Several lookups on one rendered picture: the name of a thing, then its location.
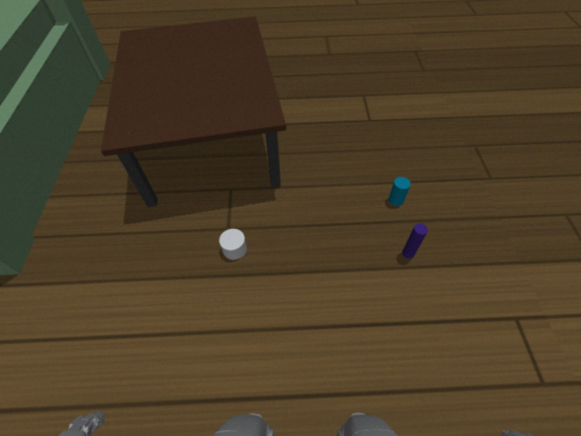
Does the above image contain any left robot hand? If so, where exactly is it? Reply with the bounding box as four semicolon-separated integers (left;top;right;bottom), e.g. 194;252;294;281
59;411;105;436

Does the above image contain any sofa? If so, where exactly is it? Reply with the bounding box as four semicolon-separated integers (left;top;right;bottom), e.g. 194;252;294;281
0;0;111;275

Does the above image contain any coffee table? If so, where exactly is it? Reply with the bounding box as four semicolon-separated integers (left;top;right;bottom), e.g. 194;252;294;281
101;16;286;207

